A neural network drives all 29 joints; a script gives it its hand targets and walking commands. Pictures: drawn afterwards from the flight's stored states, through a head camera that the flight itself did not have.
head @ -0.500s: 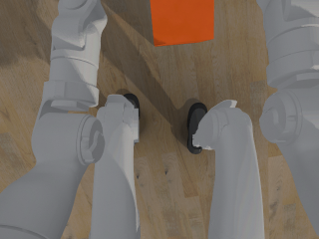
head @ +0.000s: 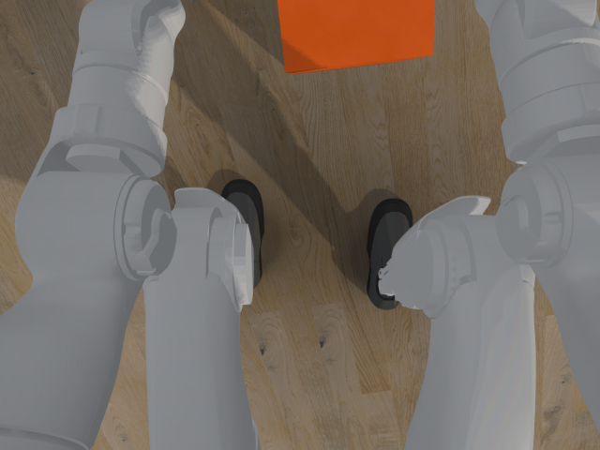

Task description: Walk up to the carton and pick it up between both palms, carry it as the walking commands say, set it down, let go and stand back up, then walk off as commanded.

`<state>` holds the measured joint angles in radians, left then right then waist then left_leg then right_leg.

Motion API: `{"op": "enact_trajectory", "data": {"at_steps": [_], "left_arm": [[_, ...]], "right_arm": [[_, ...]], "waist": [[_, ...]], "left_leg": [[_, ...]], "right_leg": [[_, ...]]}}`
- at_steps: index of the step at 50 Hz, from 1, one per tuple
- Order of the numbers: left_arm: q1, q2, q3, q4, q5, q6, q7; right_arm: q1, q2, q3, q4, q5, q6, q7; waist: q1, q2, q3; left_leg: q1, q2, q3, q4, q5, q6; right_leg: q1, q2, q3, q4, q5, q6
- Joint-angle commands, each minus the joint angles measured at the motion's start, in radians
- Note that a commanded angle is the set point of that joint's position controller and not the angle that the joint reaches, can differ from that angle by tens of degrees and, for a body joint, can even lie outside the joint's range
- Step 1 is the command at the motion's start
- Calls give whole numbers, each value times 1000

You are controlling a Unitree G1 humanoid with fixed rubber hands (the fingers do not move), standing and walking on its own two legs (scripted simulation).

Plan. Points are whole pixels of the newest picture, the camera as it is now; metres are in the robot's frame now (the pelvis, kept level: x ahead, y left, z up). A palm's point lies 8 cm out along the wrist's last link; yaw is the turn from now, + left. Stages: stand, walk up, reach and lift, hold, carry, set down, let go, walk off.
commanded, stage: reach and lift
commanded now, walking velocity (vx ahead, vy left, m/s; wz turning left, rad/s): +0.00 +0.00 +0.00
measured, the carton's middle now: out of the picture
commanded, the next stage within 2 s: none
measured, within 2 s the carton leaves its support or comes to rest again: leaves its support in 1.82 s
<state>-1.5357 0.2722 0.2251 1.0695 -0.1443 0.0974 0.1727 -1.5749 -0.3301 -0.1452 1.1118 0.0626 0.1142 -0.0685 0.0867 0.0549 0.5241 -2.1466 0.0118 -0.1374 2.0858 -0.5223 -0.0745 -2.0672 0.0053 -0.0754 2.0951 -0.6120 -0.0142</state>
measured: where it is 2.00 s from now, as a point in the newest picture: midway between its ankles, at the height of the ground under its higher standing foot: (314, 262)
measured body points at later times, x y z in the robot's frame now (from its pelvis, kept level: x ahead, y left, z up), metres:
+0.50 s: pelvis +0.01 +0.00 -0.04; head +0.40 +0.02 +0.17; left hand +0.57 +0.20 -0.24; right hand +0.59 -0.10 -0.25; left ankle +0.12 +0.15 -0.37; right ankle +0.11 -0.11 -0.37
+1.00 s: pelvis +0.01 +0.00 -0.04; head +0.40 +0.01 +0.16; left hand +0.57 +0.16 -0.24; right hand +0.59 -0.10 -0.25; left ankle +0.12 +0.15 -0.37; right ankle +0.11 -0.11 -0.37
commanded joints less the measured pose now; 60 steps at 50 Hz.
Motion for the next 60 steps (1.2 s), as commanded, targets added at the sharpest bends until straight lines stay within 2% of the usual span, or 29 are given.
{"op": "enact_trajectory", "data": {"at_steps": [1,2,3,4,5,8,9,10,15,16,18,20,22,25,26,27,29,31,32,33,37,40,45,48,50,53,57,58,60], "left_arm": [[-216,22,21,55,23,-58,-30],[-221,-32,-9,77,1,-52,-42],[-235,7,3,5,-5,-72,-34],[-236,0,-12,56,-2,-71,-36],[-245,-15,-19,26,-12,-77,-39],[-198,-2,-19,72,-21,-76,-50],[-212,19,-12,69,-8,-79,-38],[-177,20,1,79,-5,-79,-39],[-161,-34,-52,59,-62,-85,-43],[-161,-33,-60,73,-59,-87,-44],[-164,-43,-64,79,-46,-83,-45],[-174,-61,-79,38,-66,-93,-47],[-151,-60,-48,100,-37,-85,-48],[-208,-117,-71,62,-46,-83,-61],[-219,-105,-56,48,-44,-85,-60],[-165,-162,-60,123,-25,-82,-71],[-203,-175,-58,80,-23,-78,-76],[-229,-199,-43,54,-2,-83,-87],[-181,-182,-5,104,36,-74,-83],[-212,-250,-14,84,22,-67,-95],[-179,-320,64,105,102,-54,-112],[-276,-600,-19,62,104,-29,-185],[-274,-834,3,81,118,19,-268],[-298,-946,-29,48,115,45,-310],[-231,-961,15,100,128,61,-320],[-268,-991,-16,53,116,72,-331],[-235,-987,9,75,115,77,-341],[-253,-1002,-12,85,113,78,-345],[-276,-1009,-22,58,109,72,-341]], "right_arm": [[-415,-210,98,-27,7,-49,15],[-402,-216,96,7,11,-52,25],[-435,-183,102,-110,26,-69,26],[-419,-185,109,-35,40,-64,30],[-406,-213,100,-33,28,-69,25],[-392,-231,110,-74,18,-74,25],[-441,-215,120,-105,56,-73,28],[-402,-218,138,-62,49,-72,28],[-373,-204,144,-76,70,-81,20],[-387,-136,181,-116,85,-81,23],[-345,-150,173,-53,72,-76,27],[-409,-119,210,-141,104,-85,30],[-374,-128,176,-59,79,-76,28],[-409,-73,180,-72,63,-72,40],[-427,-87,185,-140,69,-77,44],[-386,10,213,-51,82,-70,60],[-421,-6,188,-100,61,-69,66],[-440,70,213,-114,64,-67,75],[-414,50,157,-81,48,-60,78],[-449,94,177,-105,32,-58,90],[-444,213,166,-125,16,-49,124],[-476,519,207,-158,-9,-23,189],[-513,720,228,-194,-8,1,255],[-488,829,226,-194,-25,22,296],[-493,861,228,-198,-6,24,310],[-481,881,220,-206,-3,34,327],[-474,907,242,-204,4,40,335],[-476,896,240,-172,-1,41,331],[-497,932,249,-195,22,40,331]], "waist": [[4,-27,-1168],[-44,-11,-1128],[-4,-21,-1237],[-4,13,-1183],[-33,4,-1207],[-37,-3,-1204],[2,12,-1239],[2,-38,-1233],[-26,-13,-1292],[5,-33,-1291],[-33,-32,-1274],[-8,-55,-1308],[-1,-21,-1257],[-32,-31,-1231],[-19,-32,-1229],[9,-32,-1213],[-23,-34,-1206],[3,-58,-1190],[21,-7,-1148],[-5,-45,-1158],[56,-74,-1119],[23,-91,-1099],[29,-103,-1043],[2,-105,-1012],[49,-94,-1007],[13,-53,-1010],[53,-118,-1011],[22,-120,-987],[39,-77,-998]], "left_leg": [[575,-73,201,-65,364,2],[544,-69,195,-48,343,-2],[613,-72,193,-46,407,11],[592,-66,194,-41,394,9],[601,-67,189,-20,434,2],[568,-71,188,4,440,2],[604,-65,186,5,452,15],[568,-68,196,10,436,13],[596,-72,197,32,496,16],[595,-68,195,28,494,25],[578,-66,193,29,478,15],[568,-66,195,37,493,28],[564,-70,195,23,442,21],[566,-80,188,13,434,22],[565,-72,181,22,446,23],[552,-84,196,20,446,27],[566,-85,185,19,432,27],[540,-84,191,20,430,34],[525,-83,201,13,400,30],[542,-94,197,16,399,31],[552,-101,206,15,398,36],[510,-110,193,16,372,51],[471,-123,205,36,336,68],[456,-138,199,45,346,78],[461,-132,215,49,314,84],[491,-135,204,44,335,85],[435,-133,211,48,314,87],[411,-129,212,44,289,90],[443,-128,214,54,329,88]], "right_leg": [[405,78,88,-105,325,29],[355,71,86,-98,301,26],[388,76,89,-94,343,26],[367,76,92,-84,337,27],[347,75,88,-65,364,25],[379,70,94,-50,394,29],[393,71,106,-34,398,28],[409,67,97,-34,392,35],[390,69,97,-17,436,26],[404,79,98,-24,443,32],[382,71,89,-11,436,32],[445,71,104,-8,475,27],[389,80,101,-17,412,25],[362,79,92,-23,393,24],[363,83,100,-26,409,23],[381,85,101,-30,415,29],[355,89,91,-20,387,27],[375,94,100,-17,408,32],[333,96,100,-20,369,22],[347,97,101,-35,358,22],[333,114,93,-23,351,36],[325,131,94,-25,350,29],[291,135,96,-24,307,17],[239,139,86,-24,298,23],[222,136,86,-24,251,12],[184,142,71,-15,255,17],[207,136,71,-21,253,14],[222,135,66,-17,250,20],[185,144,73,-8,267,18]]}}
